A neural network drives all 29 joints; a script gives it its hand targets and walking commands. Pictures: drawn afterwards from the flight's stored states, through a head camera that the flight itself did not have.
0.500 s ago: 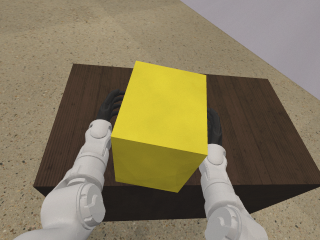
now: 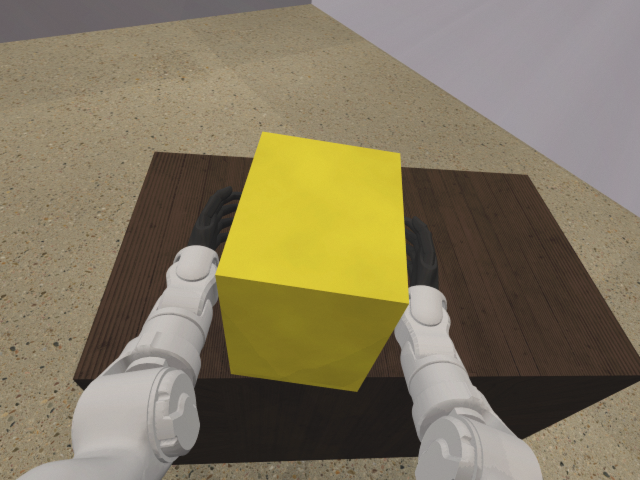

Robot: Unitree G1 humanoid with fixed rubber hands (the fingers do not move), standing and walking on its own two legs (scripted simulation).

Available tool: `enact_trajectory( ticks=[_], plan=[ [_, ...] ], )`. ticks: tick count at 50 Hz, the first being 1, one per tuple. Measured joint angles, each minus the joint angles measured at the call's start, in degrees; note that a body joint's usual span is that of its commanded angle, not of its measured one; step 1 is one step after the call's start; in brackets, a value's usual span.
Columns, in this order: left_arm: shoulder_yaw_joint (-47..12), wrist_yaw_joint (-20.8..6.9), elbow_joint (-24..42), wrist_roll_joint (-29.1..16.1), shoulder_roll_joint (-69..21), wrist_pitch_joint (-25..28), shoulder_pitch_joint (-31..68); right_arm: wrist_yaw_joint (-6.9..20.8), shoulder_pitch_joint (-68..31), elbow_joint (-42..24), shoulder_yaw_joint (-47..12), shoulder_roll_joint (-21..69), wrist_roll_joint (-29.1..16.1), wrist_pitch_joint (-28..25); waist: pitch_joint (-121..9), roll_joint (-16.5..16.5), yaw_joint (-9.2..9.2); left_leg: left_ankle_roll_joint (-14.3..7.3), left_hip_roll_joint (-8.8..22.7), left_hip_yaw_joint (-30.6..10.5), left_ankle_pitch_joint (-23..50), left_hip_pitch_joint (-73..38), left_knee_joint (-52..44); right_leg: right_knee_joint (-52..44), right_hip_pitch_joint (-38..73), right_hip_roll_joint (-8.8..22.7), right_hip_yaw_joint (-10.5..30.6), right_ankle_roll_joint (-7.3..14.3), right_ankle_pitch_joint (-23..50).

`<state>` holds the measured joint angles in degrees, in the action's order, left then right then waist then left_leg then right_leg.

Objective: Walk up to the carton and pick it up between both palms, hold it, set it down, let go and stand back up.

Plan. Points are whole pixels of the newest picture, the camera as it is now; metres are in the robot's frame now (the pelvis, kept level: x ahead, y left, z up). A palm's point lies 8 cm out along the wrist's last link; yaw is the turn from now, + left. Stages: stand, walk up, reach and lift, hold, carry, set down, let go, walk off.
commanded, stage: reach and lift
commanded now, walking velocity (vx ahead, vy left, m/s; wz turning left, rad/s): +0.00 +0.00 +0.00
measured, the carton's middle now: (312, 268) +0.42 +0.00 +0.01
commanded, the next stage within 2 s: none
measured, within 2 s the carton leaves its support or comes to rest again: neither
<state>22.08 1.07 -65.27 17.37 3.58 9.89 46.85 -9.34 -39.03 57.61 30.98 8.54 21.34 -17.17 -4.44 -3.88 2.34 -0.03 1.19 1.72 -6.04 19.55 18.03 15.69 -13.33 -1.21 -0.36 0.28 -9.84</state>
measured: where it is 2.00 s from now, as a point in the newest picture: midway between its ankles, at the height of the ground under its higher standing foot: outside the picture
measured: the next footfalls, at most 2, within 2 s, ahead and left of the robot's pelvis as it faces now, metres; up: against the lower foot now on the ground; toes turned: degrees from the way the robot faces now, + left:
none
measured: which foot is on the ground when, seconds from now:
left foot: down 0.00-1.00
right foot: down 0.00-1.00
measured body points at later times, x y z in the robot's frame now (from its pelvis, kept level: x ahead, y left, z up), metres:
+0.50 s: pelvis -0.02 +0.01 +0.00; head -0.03 +0.04 +0.45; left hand +0.41 +0.16 +0.13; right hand +0.39 -0.13 +0.13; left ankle +0.02 +0.11 -0.75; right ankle -0.03 -0.11 -0.75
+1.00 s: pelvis +0.00 -0.01 +0.00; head -0.03 +0.03 +0.45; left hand +0.40 +0.16 +0.16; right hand +0.39 -0.13 +0.16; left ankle +0.02 +0.11 -0.75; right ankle -0.03 -0.11 -0.75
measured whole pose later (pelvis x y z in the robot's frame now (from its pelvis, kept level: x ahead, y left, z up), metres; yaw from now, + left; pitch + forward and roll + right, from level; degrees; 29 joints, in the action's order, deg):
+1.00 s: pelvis +0.00 -0.01 +0.00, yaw +2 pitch -6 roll +0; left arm 17.4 0.0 -26.6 16.0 0.5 -22.7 37.9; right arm -11.7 -38.6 40.1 5.5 1.7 -4.1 6.4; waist 0.9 -5.0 3.7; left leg 0.4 0.8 0.2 -8.1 4.1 18.2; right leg 14.3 3.4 -1.0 -1.9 0.3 -11.7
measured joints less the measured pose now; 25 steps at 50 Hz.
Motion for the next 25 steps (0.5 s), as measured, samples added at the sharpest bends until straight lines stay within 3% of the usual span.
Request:
enact_trajectory(
  ticks=[10, 15, 25],
  plan=[
    [-1.3, 0.7, 2.0, -2.1, -0.4, -3.1, -0.4, -0.4, 0.4, -1.6, -6.7, -2.0, -7.1, 4.0, 0.4, -0.1, -1.37, -0.4, -0.1, 0.9, 0.2, -4.2, -0.9, -1.1, 4.1, 0.2, 0.8, -0.4, 0.6],
    [-3.5, 1.6, 5.6, -4.4, -0.5, -7.0, -1.7, -0.2, -0.4, -2.2, -9.1, -2.8, -9.8, 7.3, 0.9, -0.1, -0.91, -0.5, -0.5, 0.2, 0.3, -5.9, -0.8, -1.4, 6.2, 0.5, 0.1, -0.4, 0.6],
    [-4.6, 2.3, 12.8, -4.5, -0.7, -14.8, -0.5, 0.5, -3.5, -4.9, -11.0, -4.3, -13.6, 12.8, 1.1, 0.3, -0.11, -0.7, -0.8, -0.2, 0.8, -6.8, -0.9, -1.4, 7.3, 0.8, -0.4, -0.5, 0.9]
  ],
)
